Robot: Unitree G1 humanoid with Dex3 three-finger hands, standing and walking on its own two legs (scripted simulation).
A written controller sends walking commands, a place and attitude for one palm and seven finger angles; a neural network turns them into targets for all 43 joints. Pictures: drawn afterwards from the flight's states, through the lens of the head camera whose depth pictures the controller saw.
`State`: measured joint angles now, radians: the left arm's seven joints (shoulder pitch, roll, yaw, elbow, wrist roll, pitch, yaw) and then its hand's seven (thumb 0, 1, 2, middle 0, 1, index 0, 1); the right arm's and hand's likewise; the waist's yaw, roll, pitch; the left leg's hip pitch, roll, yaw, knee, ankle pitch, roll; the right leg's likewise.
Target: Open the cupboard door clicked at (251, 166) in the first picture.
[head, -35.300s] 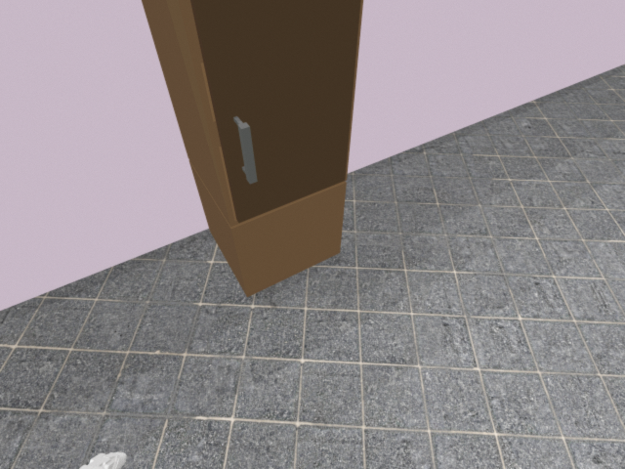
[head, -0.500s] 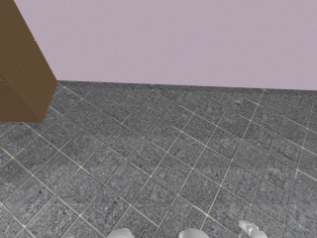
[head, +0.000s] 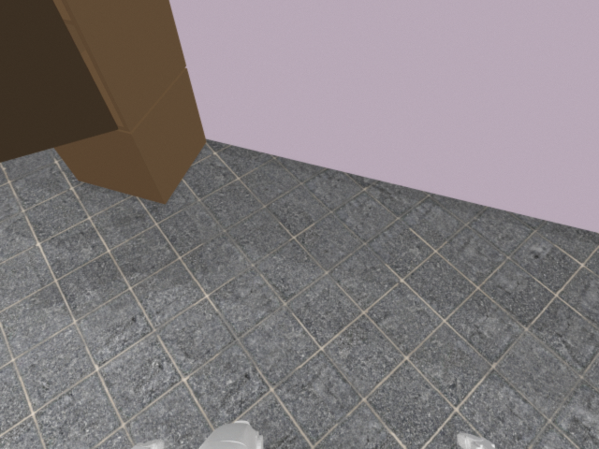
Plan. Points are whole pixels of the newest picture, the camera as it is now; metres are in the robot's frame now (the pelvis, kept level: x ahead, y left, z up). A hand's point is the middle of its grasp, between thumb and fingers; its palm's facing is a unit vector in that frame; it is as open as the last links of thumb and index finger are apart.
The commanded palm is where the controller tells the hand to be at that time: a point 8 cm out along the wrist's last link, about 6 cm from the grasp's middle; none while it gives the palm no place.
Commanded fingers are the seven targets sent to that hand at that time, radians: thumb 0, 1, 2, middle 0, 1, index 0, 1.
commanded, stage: turn to face it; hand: left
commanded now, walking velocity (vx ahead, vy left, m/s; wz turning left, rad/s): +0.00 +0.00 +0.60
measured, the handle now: out of the picture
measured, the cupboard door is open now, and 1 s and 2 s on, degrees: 44 44 44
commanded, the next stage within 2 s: take the last steps up to it in 0.72 s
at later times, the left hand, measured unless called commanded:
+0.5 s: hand out of the picture +0.10 +0.21 -0.15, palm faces +0.26 -0.92 -0.30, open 7.4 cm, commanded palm none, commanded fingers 0.00 0.90 0.90 -0.20 -0.30 -0.20 -0.30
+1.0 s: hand out of the picture -0.02 +0.18 -0.18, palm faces +0.49 -0.85 -0.21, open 7.4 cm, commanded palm none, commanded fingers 0.00 0.90 0.90 -0.20 -0.30 -0.20 -0.30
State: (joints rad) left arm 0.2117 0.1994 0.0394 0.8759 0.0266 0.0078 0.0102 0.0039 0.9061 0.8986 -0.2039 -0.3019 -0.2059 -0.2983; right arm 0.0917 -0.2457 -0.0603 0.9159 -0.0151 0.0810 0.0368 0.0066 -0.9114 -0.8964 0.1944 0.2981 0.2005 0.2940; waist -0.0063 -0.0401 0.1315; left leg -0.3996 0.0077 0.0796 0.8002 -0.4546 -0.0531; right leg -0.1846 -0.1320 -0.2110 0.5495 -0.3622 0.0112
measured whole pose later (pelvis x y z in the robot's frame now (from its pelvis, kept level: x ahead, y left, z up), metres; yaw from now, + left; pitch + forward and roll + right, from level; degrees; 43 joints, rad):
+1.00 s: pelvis +0.05 -0.01 +0.00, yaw +27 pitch +1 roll -1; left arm 0.24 0.23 0.06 1.00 0.02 0.05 -0.01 0.01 0.91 0.90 -0.20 -0.30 -0.20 -0.30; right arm 0.12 -0.19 -0.02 0.94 -0.03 0.01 -0.01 0.00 -0.91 -0.90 0.20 0.30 0.20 0.29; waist 0.03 -0.03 0.09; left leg -0.26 -0.01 0.01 0.53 -0.29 0.04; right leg -0.40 -0.07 -0.06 1.00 -0.51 0.04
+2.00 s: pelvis +0.30 +0.22 +0.00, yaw +35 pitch +0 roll +2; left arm 0.19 0.15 0.04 0.96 0.03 -0.06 0.00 0.00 0.91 0.90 -0.20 -0.30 -0.20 -0.30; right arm 0.31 -0.20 -0.04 1.09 -0.03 0.01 0.02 0.01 -0.92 -0.90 0.20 0.30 0.20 0.29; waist -0.01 0.04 0.05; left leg -0.36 0.00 0.07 1.01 -0.40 0.01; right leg -0.29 -0.05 -0.15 0.58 -0.30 -0.05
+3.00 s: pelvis +0.44 +0.43 +0.00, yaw +33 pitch +1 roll +0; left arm 0.12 0.19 0.05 0.99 0.01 0.05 0.02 0.00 0.91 0.90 -0.20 -0.30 -0.20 -0.30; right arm 0.26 -0.16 -0.02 1.05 -0.03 0.03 -0.04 0.00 -0.91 -0.90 0.20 0.30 0.20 0.29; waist -0.03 0.00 0.07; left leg -0.24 0.04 0.11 0.51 -0.29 0.03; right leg -0.34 0.00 -0.03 0.81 -0.49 -0.01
